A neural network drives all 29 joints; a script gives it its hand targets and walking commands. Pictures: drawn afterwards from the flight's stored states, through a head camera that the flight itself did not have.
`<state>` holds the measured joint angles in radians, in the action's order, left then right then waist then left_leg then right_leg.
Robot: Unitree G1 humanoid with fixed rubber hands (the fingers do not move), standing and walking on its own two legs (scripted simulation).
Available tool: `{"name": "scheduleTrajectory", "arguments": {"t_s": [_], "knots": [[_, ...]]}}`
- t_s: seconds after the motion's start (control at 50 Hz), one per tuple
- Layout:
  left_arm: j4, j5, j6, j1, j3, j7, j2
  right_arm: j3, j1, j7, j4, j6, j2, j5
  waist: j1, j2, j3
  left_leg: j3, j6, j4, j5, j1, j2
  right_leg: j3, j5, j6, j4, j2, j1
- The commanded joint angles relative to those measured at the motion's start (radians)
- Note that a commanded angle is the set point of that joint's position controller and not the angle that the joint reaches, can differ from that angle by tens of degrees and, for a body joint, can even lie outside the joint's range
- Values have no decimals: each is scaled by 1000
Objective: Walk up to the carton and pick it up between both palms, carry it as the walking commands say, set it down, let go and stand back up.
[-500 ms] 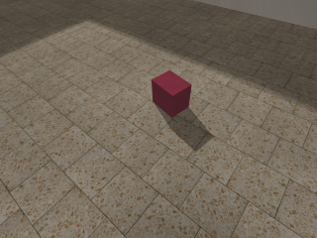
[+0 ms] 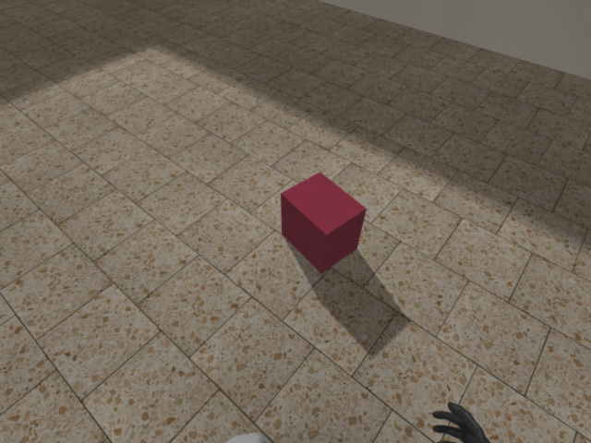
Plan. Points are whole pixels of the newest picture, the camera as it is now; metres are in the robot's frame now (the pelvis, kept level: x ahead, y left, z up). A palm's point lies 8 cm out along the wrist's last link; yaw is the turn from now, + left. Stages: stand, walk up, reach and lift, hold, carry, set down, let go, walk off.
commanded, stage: walk up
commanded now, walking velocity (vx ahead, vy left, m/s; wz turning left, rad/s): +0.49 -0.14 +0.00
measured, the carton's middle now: (320, 222) +1.01 +0.01 -0.61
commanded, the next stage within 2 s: none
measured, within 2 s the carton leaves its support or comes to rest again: neither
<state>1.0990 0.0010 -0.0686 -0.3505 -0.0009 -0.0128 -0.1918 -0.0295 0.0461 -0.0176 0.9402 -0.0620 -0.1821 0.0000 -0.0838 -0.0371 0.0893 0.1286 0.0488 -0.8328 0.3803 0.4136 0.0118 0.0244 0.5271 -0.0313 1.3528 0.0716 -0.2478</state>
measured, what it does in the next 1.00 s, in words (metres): walks ahead: right foot, then left foot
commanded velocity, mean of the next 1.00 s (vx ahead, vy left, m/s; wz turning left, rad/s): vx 0.46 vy -0.07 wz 0.00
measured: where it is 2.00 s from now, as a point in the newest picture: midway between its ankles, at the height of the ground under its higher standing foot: (322, 314)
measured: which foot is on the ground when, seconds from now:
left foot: down 0.00-0.30, up 0.32-0.60, down 0.62-1.00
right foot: up 0.00-0.24, down 0.26-0.62, up 0.64-1.00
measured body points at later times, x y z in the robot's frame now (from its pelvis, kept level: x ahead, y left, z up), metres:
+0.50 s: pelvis +0.25 -0.03 +0.02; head +0.32 -0.04 +0.46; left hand +0.19 +0.21 -0.12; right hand +0.38 -0.26 -0.13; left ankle +0.23 +0.11 -0.63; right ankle +0.16 -0.16 -0.70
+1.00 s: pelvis +0.52 -0.02 +0.02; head +0.55 -0.02 +0.47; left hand +0.60 +0.21 -0.12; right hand +0.49 -0.27 -0.13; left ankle +0.42 +0.11 -0.70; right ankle +0.52 -0.17 -0.69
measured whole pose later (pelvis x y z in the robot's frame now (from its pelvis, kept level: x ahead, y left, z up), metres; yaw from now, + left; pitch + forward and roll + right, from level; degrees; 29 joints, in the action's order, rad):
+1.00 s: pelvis +0.52 -0.02 +0.02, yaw +0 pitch +0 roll +1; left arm 0.96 0.02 -0.05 -0.18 0.00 0.02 -0.21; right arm -0.05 0.40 -0.02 1.02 -0.03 -0.18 0.00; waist -0.03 -0.02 0.06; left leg 0.07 -0.01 -0.61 0.48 0.12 0.04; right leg -0.01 0.41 -0.04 0.75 0.08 -0.35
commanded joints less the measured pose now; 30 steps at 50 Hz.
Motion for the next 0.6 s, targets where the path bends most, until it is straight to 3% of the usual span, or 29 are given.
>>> {"name": "scheduleTrajectory", "arguments": {"t_s": [0.0, 0.02, 0.04, 0.06, 0.08, 0.1, 0.12, 0.14, 0.16, 0.18, 0.2, 0.22, 0.24, 0.26, 0.28, 0.3, 0.32, 0.34, 0.36, 0.38, 0.42, 0.44, 0.46, 0.48, 0.5, 0.52, 0.54, 0.56, 0.58], "knots": [[-102, 18, 54, 59, 54, 27, -82, -43, 264, 12, 26, 1, -171, 22, 109, 144, 87, -492, 120, 662, -46, -48, 387, -20, -130, 5, -125, 50, -285], [-99, 16, 64, 79, 56, 30, -91, -51, 263, 12, 18, -9, -195, 23, 100, 172, 129, -458, 122, 664, -121, -5, 416, -15, -135, -21, -183, 75, -271], [-144, 23, 54, 103, 40, 39, -63, -38, 197, 9, 1, 0, -172, 26, 81, 193, 141, -350, 99, 679, -15, 25, 314, -30, -106, -3, -354, 65, -194], [-138, 20, 64, 121, 40, 48, -61, -49, 187, 5, -13, 5, -176, 31, 76, 183, 164, -331, 85, 692, 47, 70, 311, -68, -149, -7, -407, 44, -162], [-150, 17, 71, 141, 46, 52, -98, -58, 213, 7, -26, 1, -207, 36, 83, 153, 198, -388, 98, 688, -30, 56, 363, -58, -170, -23, -426, 57, -195], [-161, 15, 61, 143, 30, 52, -77, -53, 201, 5, -42, 1, -204, 30, 78, 238, 155, -300, 95, 674, 42, 28, 316, -62, -186, -14, -542, 60, -135], [-145, 12, 51, 150, 18, 54, -70, -50, 189, 0, -35, 7, -188, 29, 88, 277, 121, -241, 79, 666, 46, -12, 243, -101, -189, -15, -636, 31, -62], [-140, 12, 43, 143, 17, 56, -63, -59, 210, 2, -47, 10, -193, 34, 83, 263, 138, -247, 76, 626, -38, -26, 261, -140, -206, -20, -676, 5, -74], [-141, 17, 29, 126, 17, 50, -71, -58, 202, 3, -31, 7, -214, 42, 73, 270, 65, -263, 82, 519, -245, -104, 279, -171, -207, -12, -742, 1, -27], [-132, 19, 13, 64, 17, 44, -61, -53, 211, 3, -33, 15, -205, 28, 52, 273, -46, -184, 63, 391, -350, -150, 199, -191, -263, 8, -840, -26, 108], [-80, 23, -2, -66, 43, 32, -126, -35, 173, 2, -40, 11, -198, 30, -4, 157, -136, -163, 21, 141, -525, -102, 135, -119, -320, 45, -861, -18, 287], [-59, 35, -17, -182, 86, 16, -265, -13, 147, -1, -78, -2, -162, 34, -60, -203, -227, -79, -41, -258, -441, 123, 33, 255, -424, 145, -950, 231, 463], [-37, 26, -19, -230, 96, 11, -328, 3, 145, -3, -131, -7, -117, 8, -52, -376, -258, -92, -47, -364, 96, 294, -10, 480, -667, 227, -1025, 373, 587], [-19, 34, -20, -268, 95, 8, -308, -11, 80, 4, -141, -5, -110, 2, -61, -250, -241, -136, -42, -466, 156, 385, 16, 537, -779, 260, -985, 384, 627], [-23, 51, -24, -268, 93, 1, -270, -22, 53, 11, -127, -4, -116, 2, -62, -110, -236, -140, -52, -532, 120, 466, 30, 488, -897, 271, -943, 380, 696], [-1, 50, -27, -278, 74, -6, -246, -23, -27, 1, -150, -8, -111, 6, -86, -153, -223, -127, -51, -544, 134, 507, 31, 442, -975, 283, -910, 347, 692], [-14, 39, -32, -245, 75, -13, -211, -21, -32, -6, -140, -7, -97, 13, -80, -162, -248, -142, -35, -514, 117, 513, 36, 369, -1019, 237, -885, 296, 684], [13, 43, -29, -264, 78, -14, -210, -11, -3, -11, -122, -10, -89, 9, -97, -209, -263, -121, -39, -487, 109, 543, 45, 313, -1081, 200, -869, 285, 719], [5, 38, -27, -250, 84, -14, -213, -9, -39, -17, -138, -10, -89, 9, -100, -194, -260, -102, -51, -442, 151, 554, 37, 319, -1033, 225, -892, 296, 717], [4, 36, -27, -251, 86, -11, -208, -9, -68, -19, -121, -9, -95, 8, -106, -162, -236, -105, -58, -386, 162, 557, 53, 276, -1014, 220, -889, 295, 706], [24, 19, -21, -240, 79, -23, -184, -4, -74, -22, -126, -6, -69, 9, -95, -165, -194, -99, -69, -188, 143, 489, 68, 213, -879, 192, -900, 255, 592], [16, 20, -29, -184, 74, -19, -171, 5, -65, -28, -104, -3, -52, 13, -63, -148, -215, -89, -65, -117, 89, 391, 54, 196, -848, 187, -941, 245, 502], [14, 20, -26, -142, 72, -17, -182, 15, -44, -29, -98, -2, -44, 10, -51, -210, -185, -88, -68, -8, 69, 331, 53, 158, -821, 181, -937, 218, 442], [5, 24, -27, -76, 68, -13, -186, 18, -48, -30, -82, -2, -45, 4, -8, -195, -145, -55, -69, 70, -15, 244, 49, 112, -795, 158, -961, 209, 324], [-18, 15, -21, 26, 68, -4, -183, 17, 16, -29, -60, -4, -47, 7, 61, -180, -162, -30, -62, 169, -91, 62, 50, 36, -704, 135, -947, 178, 186], [-24, 4, -10, 53, 63, 0, -166, 0, 126, -25, -14, -8, -72, 15, 110, -98, -218, 14, -48, 285, -199, -103, 23, -52, -743, 122, -772, 106, 174], [-32, -5, -10, 37, 53, 8, -141, -33, 301, -15, 52, -18, -133, 26, 184, 58, -299, 12, -22, 298, -284, -376, 34, -59, -752, 96, -549, 80, 24], [-51, -21, -22, 30, 56, 18, -122, -72, 473, -1, 73, -15, -242, 34, 246, 261, -374, -342, 52, 366, -356, -610, 281, -79, -380, 45, -206, -18, -238], [-71, -24, -27, 36, 50, 24, -125, -81, 543, 14, 74, -6, -305, 34, 237, 354, -399, -687, 121, 480, -326, -700, 449, -19, 27, 60, -29, -81, -390]]}}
